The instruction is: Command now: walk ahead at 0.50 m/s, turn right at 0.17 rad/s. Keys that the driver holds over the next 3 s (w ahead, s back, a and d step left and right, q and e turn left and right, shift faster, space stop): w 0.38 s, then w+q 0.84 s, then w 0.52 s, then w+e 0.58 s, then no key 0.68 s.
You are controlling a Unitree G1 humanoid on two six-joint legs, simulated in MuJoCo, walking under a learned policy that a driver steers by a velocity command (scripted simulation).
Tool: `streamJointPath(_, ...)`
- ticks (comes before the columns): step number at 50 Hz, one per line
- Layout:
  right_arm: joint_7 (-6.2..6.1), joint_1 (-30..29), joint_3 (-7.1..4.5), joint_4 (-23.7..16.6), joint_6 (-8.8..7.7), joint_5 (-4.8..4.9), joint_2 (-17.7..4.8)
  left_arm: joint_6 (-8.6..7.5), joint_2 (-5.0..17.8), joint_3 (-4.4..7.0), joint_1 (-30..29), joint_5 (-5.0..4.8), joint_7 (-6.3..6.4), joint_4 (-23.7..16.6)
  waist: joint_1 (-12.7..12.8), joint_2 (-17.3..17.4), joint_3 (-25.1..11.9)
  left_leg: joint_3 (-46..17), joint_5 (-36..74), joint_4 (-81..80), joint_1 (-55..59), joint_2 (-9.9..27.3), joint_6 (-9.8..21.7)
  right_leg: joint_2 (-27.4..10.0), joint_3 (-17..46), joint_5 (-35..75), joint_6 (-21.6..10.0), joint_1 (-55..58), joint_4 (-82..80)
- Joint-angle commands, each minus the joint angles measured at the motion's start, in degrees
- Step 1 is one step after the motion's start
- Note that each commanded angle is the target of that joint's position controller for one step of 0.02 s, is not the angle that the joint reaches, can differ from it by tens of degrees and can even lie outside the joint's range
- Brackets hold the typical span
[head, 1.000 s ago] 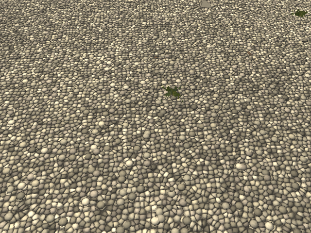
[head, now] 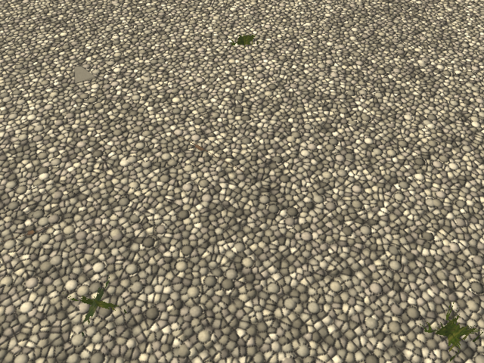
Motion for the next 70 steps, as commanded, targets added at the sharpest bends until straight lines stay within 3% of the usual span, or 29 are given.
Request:
streamJointPath(1,-0.41,-3.6,-2.15,-3.7,-0.64,0.64,-10.4,-1.27,1.1,-0.36,-4.2,0.0,-0.61,-4.6,0.9,6.9,0.3,-9.7,11.7,-9.3,0.8,14.0,10.1,-1.0,-0.9,8.8,0.4,-0.5,-10.1)
streamJointPath(8,-0.51,1.5,-2.33,-0.4,1.2,1.64,-12.4,-1.92,3.0,0.2,-11.5,-0.75,-2.01,-7.1,-0.2,7.9,2.0,-8.3,16.1,-5.1,7.3,16.9,7.5,1.9,-3.0,9.2,-2.1,5.0,-22.2)
streamJointPath(11,-0.99,0.3,-1.47,-0.7,1.64,1.26,-10.9,-1.73,8.4,3.11,5.3,0.18,-1.19,-2.4,9.0,6.0,-8.5,-2.5,30.5,15.9,1.5,11.9,3.5,2.6,-3.4,10.1,-6.5,31.6,-25.1)
streamJointPath(12,-1.07,1.3,0.15,-2.8,1.06,-0.42,-6.3,-1.21,13.3,4.18,14.2,1.17,-0.41,-1.3,11.1,-3.5,-17.0,0.8,11.4,36.4,-14.4,6.9,0.3,-11.1,14.7,8.8,-11.8,49.7,-24.7)
streamJointPath(13,-0.85,5.5,1.12,-3.1,-0.15,0.16,-3.9,-1.1,14.8,4.16,15.1,0.74,-0.82,-0.7,8.7,-15.2,-21.8,-4.1,-22.1,49.9,-29.5,0.1,-1.1,-18.9,37.5,-1.0,-18.5,57.5,-32.8)
streamJointPath(14,-0.42,1.5,-0.38,-3.2,-0.73,1.44,-9.7,-1.19,9.8,2.81,13.2,0.0,-1.01,-0.8,9.8,-8.5,-15.7,-7.3,-20.6,55.1,-35.9,3.8,-0.8,-16.8,34.6,-7.3,-16.6,53.6,-34.6)
streamJointPath(15,-0.13,-2.7,-0.65,-4.3,-1.08,1.93,-10.6,-1.31,8.1,2.09,9.7,-0.27,-1.05,-1.0,8.9,-6.0,-8.8,-5.8,-15.0,54.0,-37.3,6.3,-0.2,-14.5,26.2,-4.4,-14.7,46.2,-35.6)
streamJointPath(17,-0.52,-5.6,-0.77,-4.2,-0.59,0.36,-9.1,-1.57,5.3,1.21,4.1,0.65,-1.57,-1.2,5.7,-0.6,-2.6,-5.1,-7.2,48.5,-32.7,9.4,-0.5,-9.5,16.8,6.0,-12.6,33.8,-39.1)
streamJointPath(21,-0.5,-3.7,-0.28,-3.5,1.52,0.66,-5.9,-3.13,5.8,1.61,2.5,0.68,-1.29,0.4,2.3,-2.1,-1.7,-5.3,-1.0,43.3,-28.6,10.6,-2.7,-8.6,8.6,13.9,-14.0,26.6,-44.1)
streamJointPath(28,0.68,-15.6,0.41,-7.0,1.39,0.91,-4.1,-3.4,8.0,2.22,6.4,0.92,-0.03,4.5,6.6,0.1,2.5,-4.7,18.0,22.7,-29.2,7.8,-2.1,-7.8,-3.8,16.1,-10.3,29.0,-47.0)
streamJointPath(34,2.68,-21.8,0.52,-11.6,1.28,0.9,-4.3,-1.36,9.1,2.81,9.5,-0.07,0.64,7.8,8.1,0.1,4.1,-1.6,10.3,15.8,-32.0,5.8,1.1,-11.3,-7.6,26.0,-8.2,41.5,-41.1)
streamJointPath(36,3.03,-19.0,-0.39,-12.2,1.46,0.73,-6.0,-0.42,10.7,3.24,8.3,-0.16,1.33,7.5,5.8,-2.2,0.7,2.4,3.8,15.9,-25.5,2.3,3.1,-11.1,-9.6,46.3,-6.6,43.3,-33.3)
streamJointPath(38,2.33,-4.5,-3.26,-9.2,1.79,0.91,-10.9,0.55,10.9,3.05,7.4,-0.08,2.29,6.7,-2.1,-1.5,-7.8,3.3,5.4,12.6,-4.3,-1.8,6.7,-8.0,-12.9,54.2,-3.5,36.9,-13.0)
streamJointPath(39,1.1,4.3,-4.94,-7.8,2.39,0.98,-16.4,-0.06,8.3,1.84,8.9,1.43,2.57,5.1,-4.6,6.9,-14.6,-13.1,8.9,13.1,14.4,8.9,11.1,-4.9,-13.4,32.3,-1.1,21.5,5.9)
streamJointPath(40,1.13,2.0,-5.0,-9.1,2.1,1.67,-18.7,-1.97,1.6,-0.44,13.1,1.85,1.32,3.0,1.0,19.1,-21.3,-46.1,-1.5,4.4,31.8,21.5,23.1,8.5,-5.8,-17.5,2.6,-2.5,25.7)
streamJointPath(41,1.12,3.1,-3.7,-9.4,2.06,1.32,-13.9,-4.22,7.4,0.75,8.0,-0.03,0.15,2.9,-3.0,11.3,-22.3,-46.3,-6.7,0.4,32.6,20.7,20.7,5.1,4.3,-17.4,0.9,-8.8,28.4)
streamJointPath(42,0.84,1.5,-3.1,-9.4,1.82,0.86,-11.5,-5.26,8.4,0.9,2.8,-1.78,-0.36,1.0,-3.2,8.6,-14.3,-37.4,-4.1,0.1,26.2,18.6,18.1,2.8,3.2,-13.2,-0.2,-11.2,26.4)
streamJointPath(43,0.8,-1.8,-2.84,-9.9,1.59,0.71,-10.9,-5.69,7.3,0.61,1.2,-1.04,-0.08,0.6,-0.5,2.3,-8.4,-31.3,2.0,-0.5,16.8,16.2,16.4,0.3,2.7,-9.2,-0.4,-9.6,20.4)
streamJointPath(44,0.59,-4.9,-2.33,-10.6,1.52,0.58,-9.0,-5.42,7.9,1.11,0.4,0.52,0.4,0.7,1.4,1.8,-5.8,-27.0,7.8,-1.4,10.1,14.4,15.4,-1.3,2.3,-7.2,0.1,-6.1,15.2)
streamJointPath(48,-0.32,-7.0,-2.43,-11.8,1.38,0.22,-9.5,-3.05,5.9,1.07,2.5,1.48,0.57,0.4,4.9,4.4,-2.7,-21.1,17.8,-5.1,-2.7,11.5,16.1,-1.8,0.9,-3.6,3.1,0.1,6.5)
streamJointPath(54,-1.78,-2.4,-3.08,-10.0,2.29,1.08,-11.3,-3.38,3.1,-0.15,-10.0,0.99,-0.01,-2.5,0.3,6.5,-0.9,-16.3,11.1,-3.8,-7.7,6.4,10.9,3.0,-0.6,18.1,4.7,6.5,-17.4)
streamJointPath(59,-2.13,0.4,-3.15,-8.9,3.17,1.36,-10.8,-4.47,6.2,1.1,-12.1,0.05,-1.06,-3.5,0.5,8.5,-1.0,-24.8,6.2,3.1,0.1,9.6,9.2,4.3,2.1,13.0,2.4,9.3,-24.8)
streamJointPath(61,-2.08,-1.0,-2.93,-9.4,3.41,1.16,-9.8,-4.98,7.5,2.11,-6.1,0.08,-0.84,-2.0,4.2,9.7,-2.7,-25.7,8.9,8.3,0.0,8.3,7.4,4.4,0.8,10.7,-0.1,17.7,-28.0)
streamJointPath(62,-1.86,-1.2,-1.93,-9.9,3.18,0.68,-7.1,-5.29,9.4,2.9,0.3,0.96,-0.51,-1.0,7.2,8.2,-8.1,-22.5,10.0,17.2,-2.2,5.7,5.6,0.4,3.2,10.6,-2.9,28.4,-27.3)
streamJointPath(63,-1.81,2.6,-0.7,-10.5,2.78,-0.43,-3.5,-5.21,12.9,3.68,8.3,1.67,-0.28,-0.3,8.2,-0.8,-16.5,-16.8,-3.8,33.7,-12.3,0.4,2.9,-10.3,15.2,9.1,-7.8,45.2,-25.4)
streamJointPath(64,-1.84,8.8,-0.13,-11.1,2.3,1.8,-2.9,-4.21,15.1,4.59,13.2,1.07,-0.83,3.2,6.3,-19.4,-20.3,-11.2,-22.8,50.0,-30.4,-4.0,0.0,-19.8,41.8,-8.4,-16.0,56.4,-33.0)
streamJointPath(65,-1.97,6.5,-1.19,-9.6,2.18,2.27,-8.5,-4.09,9.7,3.31,11.0,-0.07,-1.04,2.0,7.8,-9.8,-13.7,-13.5,-20.2,55.5,-35.7,-0.1,-0.6,-18.2,42.4,-20.5,-14.4,51.7,-36.4)
streamJointPath(67,-1.86,-3.9,-1.56,-11.6,2.42,0.99,-9.6,-3.47,6.3,1.9,5.6,0.89,-0.93,1.5,7.9,-0.6,-2.8,-10.2,-11.9,54.7,-35.3,3.3,-0.8,-13.3,26.8,-9.7,-11.4,38.0,-37.6)
streamJointPath(70,-1.1,-4.4,-1.27,-12.1,2.16,0.78,-6.5,-3.56,4.2,1.09,3.1,1.14,-0.81,2.6,4.6,-3.5,-0.2,-8.5,-7.9,46.3,-29.6,6.6,-0.9,-8.6,16.5,2.9,-11.3,29.1,-40.8)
